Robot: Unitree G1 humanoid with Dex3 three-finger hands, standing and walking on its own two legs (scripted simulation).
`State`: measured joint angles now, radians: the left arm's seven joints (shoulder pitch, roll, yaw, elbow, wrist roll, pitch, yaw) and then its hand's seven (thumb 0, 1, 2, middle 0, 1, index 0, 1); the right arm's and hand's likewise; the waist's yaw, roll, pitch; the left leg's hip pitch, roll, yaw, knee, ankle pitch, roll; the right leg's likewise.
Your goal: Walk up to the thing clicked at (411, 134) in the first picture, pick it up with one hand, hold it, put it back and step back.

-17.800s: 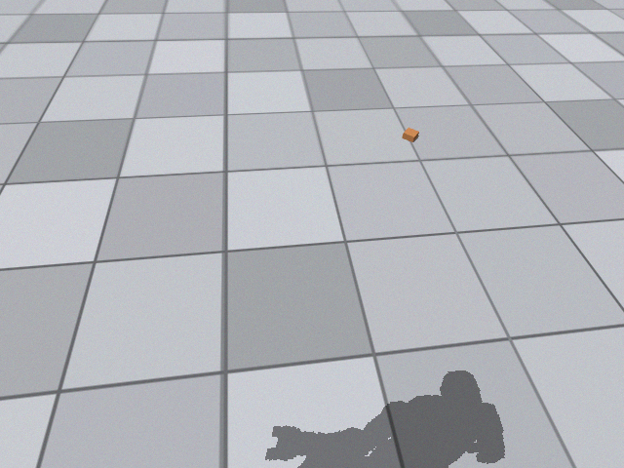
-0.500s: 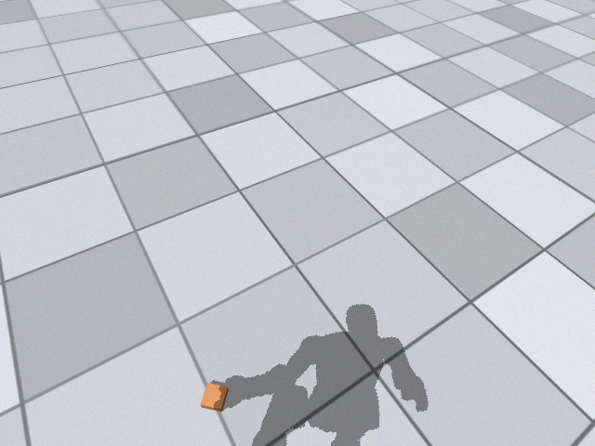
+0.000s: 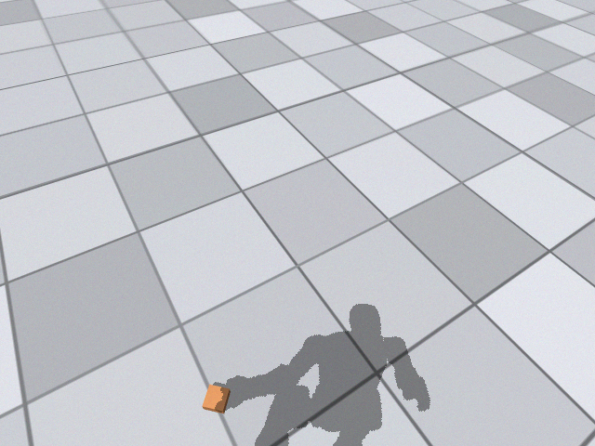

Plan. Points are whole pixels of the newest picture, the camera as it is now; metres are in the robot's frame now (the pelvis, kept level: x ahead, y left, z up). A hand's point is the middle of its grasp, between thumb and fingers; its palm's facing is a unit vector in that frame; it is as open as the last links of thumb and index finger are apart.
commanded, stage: stand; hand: left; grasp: from above
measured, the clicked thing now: (216, 398) +0.37 +0.21 -0.77
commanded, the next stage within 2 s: rise first in 0.54 s
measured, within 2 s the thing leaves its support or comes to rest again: neither
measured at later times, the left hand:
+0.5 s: hand out of the picture +0.07 +0.25 -0.16, palm faces -0.02 -0.94 -0.34, open 7.4 cm
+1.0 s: hand out of the picture +0.15 +0.24 -0.18, palm faces -0.07 -0.93 -0.37, open 10.2 cm
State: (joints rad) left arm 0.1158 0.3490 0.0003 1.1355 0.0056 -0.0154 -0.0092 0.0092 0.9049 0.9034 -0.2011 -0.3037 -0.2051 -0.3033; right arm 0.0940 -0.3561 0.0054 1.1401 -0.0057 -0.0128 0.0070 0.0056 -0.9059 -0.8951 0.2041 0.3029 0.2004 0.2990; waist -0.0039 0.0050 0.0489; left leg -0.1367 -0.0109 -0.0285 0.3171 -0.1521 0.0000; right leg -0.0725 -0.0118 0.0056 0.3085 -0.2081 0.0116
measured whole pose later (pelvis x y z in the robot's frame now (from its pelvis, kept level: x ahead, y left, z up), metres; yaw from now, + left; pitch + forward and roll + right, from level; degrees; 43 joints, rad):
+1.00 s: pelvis -0.01 -0.01 -0.04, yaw -1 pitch +10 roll +0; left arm 0.00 0.33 0.16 0.95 0.14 0.07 -0.03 0.01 0.17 0.77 -0.32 -0.72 -0.33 -0.72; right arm 0.24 -0.25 -0.02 0.70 0.02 -0.04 -0.01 0.01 -0.89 -0.89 0.20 0.30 0.20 0.30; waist -0.04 0.00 -0.04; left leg -0.59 0.01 -0.02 0.75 -0.33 -0.01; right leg -0.53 0.01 0.01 0.76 -0.39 0.00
